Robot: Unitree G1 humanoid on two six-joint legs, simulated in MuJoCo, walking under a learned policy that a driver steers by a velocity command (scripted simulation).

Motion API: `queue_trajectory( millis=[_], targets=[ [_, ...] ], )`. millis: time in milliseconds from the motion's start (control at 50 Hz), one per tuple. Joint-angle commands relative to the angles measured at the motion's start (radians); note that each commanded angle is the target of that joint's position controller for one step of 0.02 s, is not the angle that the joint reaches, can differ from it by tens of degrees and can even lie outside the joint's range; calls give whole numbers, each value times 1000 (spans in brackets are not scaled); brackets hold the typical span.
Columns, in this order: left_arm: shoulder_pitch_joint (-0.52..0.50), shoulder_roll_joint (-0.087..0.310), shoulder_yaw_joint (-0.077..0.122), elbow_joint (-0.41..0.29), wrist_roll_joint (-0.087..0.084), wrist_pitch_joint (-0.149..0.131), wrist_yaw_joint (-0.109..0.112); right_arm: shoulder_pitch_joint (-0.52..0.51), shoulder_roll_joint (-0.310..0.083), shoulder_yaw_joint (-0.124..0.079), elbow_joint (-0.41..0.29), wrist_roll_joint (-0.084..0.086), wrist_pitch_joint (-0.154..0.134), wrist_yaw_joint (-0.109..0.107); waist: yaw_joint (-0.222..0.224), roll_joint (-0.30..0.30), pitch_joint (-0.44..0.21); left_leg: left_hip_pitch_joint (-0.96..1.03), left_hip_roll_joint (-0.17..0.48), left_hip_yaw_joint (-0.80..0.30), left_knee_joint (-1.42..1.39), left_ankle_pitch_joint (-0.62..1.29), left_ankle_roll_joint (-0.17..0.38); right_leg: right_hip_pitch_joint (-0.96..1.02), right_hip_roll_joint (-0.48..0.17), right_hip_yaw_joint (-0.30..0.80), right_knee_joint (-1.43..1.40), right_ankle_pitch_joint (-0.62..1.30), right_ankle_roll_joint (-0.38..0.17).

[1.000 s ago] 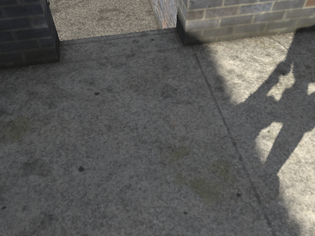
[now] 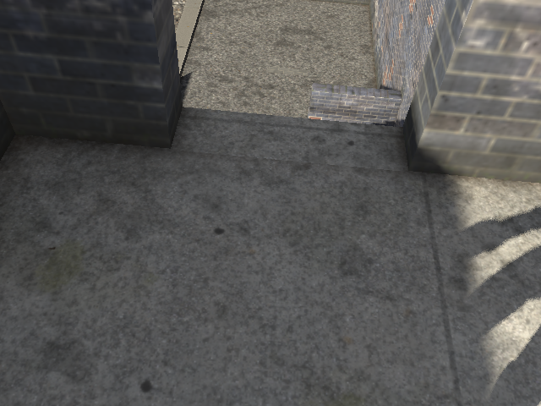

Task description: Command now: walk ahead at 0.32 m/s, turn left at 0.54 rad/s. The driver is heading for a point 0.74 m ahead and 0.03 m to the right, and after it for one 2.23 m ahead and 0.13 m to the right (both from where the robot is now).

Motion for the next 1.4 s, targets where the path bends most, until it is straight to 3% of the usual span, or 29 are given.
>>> queue_trajectory(
  millis=[20, 40, 80, 100, 200, 300, 380, 420, 440, 460, 480, 500, 540, 580, 640, 760, 860, 920, 940, 960, 980, 1000, 1020, 1060, 1080, 1140, 1220, 1320, 1400],
  targets=[
    [-194, 69, 8, -155, 3, -65, -26, 273, -240, -64, -7, -15, -48, -2, -119, 225, -60, 480, 354, -725, -329, -81, 339, -661, 95, 243, 529, -257, 8],
    [-180, 95, 15, -159, -19, -82, -43, 221, -195, -47, -21, -17, -68, -4, -76, 223, -27, 462, 324, -625, -325, -12, 297, -689, 62, 275, 526, -145, -15],
    [-148, 117, 23, -119, 11, -98, -45, 139, -145, -31, -46, 5, -75, -10, -34, 136, -5, 389, 254, -464, -319, 163, 223, -618, 24, 273, 425, 25, -13],
    [-140, 109, 24, -107, 17, -99, -47, 122, -126, -21, -55, 0, -73, -16, -18, 133, -8, 351, 229, -404, -332, 255, 204, -557, 20, 266, 377, 95, -5],
    [-213, 19, -9, -110, 7, -91, -55, 181, -156, -26, -40, -12, -78, -39, -50, 119, 13, 267, 147, -231, -364, 403, 153, -400, 74, 217, 69, 362, 24],
    [-296, 33, -17, -144, -8, -94, -69, 241, -167, -30, -2, -7, -86, -35, -86, 148, 81, 264, 188, -246, -379, 291, 144, -355, 83, 225, -81, 427, -5],
    [-243, 73, -6, -142, -5, -104, -76, 223, -180, -34, 12, -6, -78, -38, -44, 166, 68, 344, 223, -250, -301, 471, 116, -282, 96, 216, -123, 335, -57],
    [-56, 120, 22, -91, 0, -102, -64, 204, -176, -29, 10, -12, -67, -38, 52, 164, -56, 327, 158, -193, -69, 801, 81, -11, 157, 160, -141, 319, -104],
    [118, 158, 35, -55, 9, -100, -56, 202, -145, -14, 0, -21, -65, -37, 124, 123, -183, 171, 114, -165, 170, 697, 49, 273, 62, 257, -99, 327, -158],
    [263, 253, 60, -29, 26, -94, -51, 330, -43, 15, -17, -17, -79, -29, 98, -150, -360, -221, -48, -119, 610, 218, -37, 666, -213, 732, -156, 121, -329],
    [272, 179, 37, -11, 7, -97, -59, 309, -65, 18, -7, 2, -100, -27, 108, -238, -396, -363, -103, -245, 758, -263, -30, 690, -268, 1026, -351, -57, -353],
    [184, 131, 22, -19, -6, -95, -56, 208, -140, -1, -30, 25, -110, -20, 102, -160, -210, -465, -35, -236, 819, -216, -15, 557, -242, 889, -370, -137, -297],
    [55, 76, 2, -45, 8, -87, -50, 94, -141, 0, -56, 1, -116, -22, 47, -13, -48, -417, 66, -165, 712, -61, 0, 257, -169, 662, -409, 11, -244],
    [12, 52, -8, -49, 24, -93, -51, 134, -116, -4, -41, -10, -98, -24, -9, -44, -21, -314, 113, -164, 633, 7, -2, 114, -113, 556, -461, 123, -233],
    [34, 80, -2, -27, 13, -104, -44, 122, -82, 6, -46, -17, -82, -28, -22, -40, 11, -333, 132, -137, 533, 70, -34, 55, -100, 452, -519, 241, -258],
    [128, 119, 2, 4, -5, -88, -24, -84, -45, 25, -93, -19, -101, -16, 49, -9, 44, -343, 97, -78, 142, 374, -63, 123, -49, 306, -521, 382, -211],
    [230, 129, 3, 43, -16, -58, -22, -220, -54, 27, -145, -6, -115, 14, 90, -16, 79, -341, 53, -78, -18, 337, -50, 254, -107, 356, -443, 383, -202],
    [204, 157, 14, 40, -17, -42, -13, -142, -103, 9, -134, -8, -128, 21, 20, -51, 36, -200, 18, -74, -76, 233, -19, 294, -130, 398, -333, 506, -173],
    [183, 149, 10, 36, -15, -39, -13, -27, -136, -10, -103, -11, -131, 15, -48, -43, -33, -29, -5, -51, -108, 230, 5, 267, -87, 369, -202, 630, -149],
    [177, 101, -8, 20, 0, -42, -14, 144, -193, -33, -66, -24, -132, 4, -122, -14, -173, 256, 70, -108, -57, 256, 50, 137, -28, 329, 29, 570, -112],
    [263, -9, -39, -11, 10, -57, -18, 271, -296, -57, -54, -50, -124, -6, -118, 204, -350, 658, 337, -468, -55, 196, 164, -222, 112, 250, 416, 192, -40],
    [293, 6, -40, -4, -17, -74, -22, 301, -247, -45, -41, -45, -117, -2, -118, 337, -446, 719, 428, -781, -210, 36, 239, -395, 157, 346, 608, -206, -27],
    [219, 109, -11, -12, -43, -76, -20, 222, -178, -22, -54, -41, -116, -4, -118, 226, -274, 588, 398, -646, -228, 81, 196, -471, 105, 376, 688, -161, -25],
    [137, 100, -2, -29, -23, -59, -10, 74, -108, 3, -65, -41, -117, -3, -54, 123, -101, 311, 318, -346, -241, 450, 151, -414, 37, 333, 634, -47, -7],
    [151, 91, 8, -24, -15, -41, -5, 23, -83, 9, -65, -41, -121, 0, -16, 133, -64, 215, 279, -241, -259, 558, 133, -355, 12, 333, 583, -20, 3],
    [156, 27, -2, -54, -10, 11, 0, -45, -120, -5, -50, -48, -134, -6, 37, 142, -15, 71, 273, -105, -326, 662, 146, -287, 8, 295, 494, 51, 29],
    [82, 9, -9, -109, 6, 23, -11, -59, -157, -17, -31, -39, -120, -35, 23, 133, -37, 92, 245, 41, -331, 671, 138, -247, 18, 258, 233, 265, 32],
    [-37, 41, 2, -178, 14, 19, -52, -31, -178, -18, 4, -24, -68, -49, -18, 128, -52, 204, 265, 87, -257, 642, 103, -213, 50, 217, 42, 308, 1],
    [47, 103, 34, -182, 17, 14, -68, -61, -198, -24, 8, 0, -38, -67, 43, 112, -84, 225, 232, 110, 6, 662, 26, -55, 125, 157, -136, 276, -54]
  ],
)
